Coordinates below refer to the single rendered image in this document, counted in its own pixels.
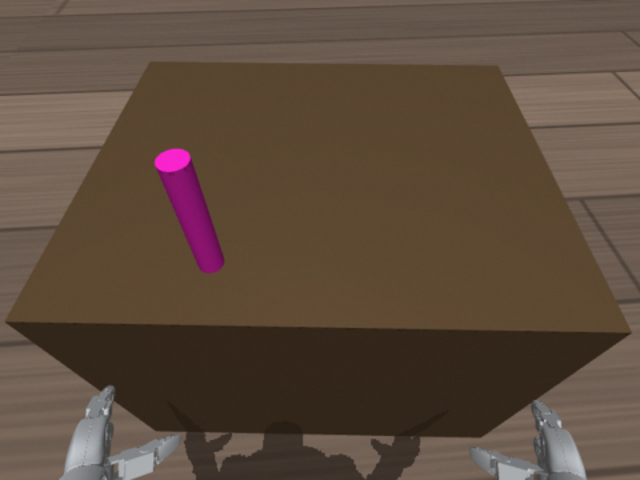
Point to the can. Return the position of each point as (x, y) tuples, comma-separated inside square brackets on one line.
[(179, 178)]

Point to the left robot hand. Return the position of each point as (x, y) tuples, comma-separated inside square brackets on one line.
[(91, 442)]

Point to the right robot hand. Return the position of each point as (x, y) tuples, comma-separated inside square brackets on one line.
[(555, 449)]

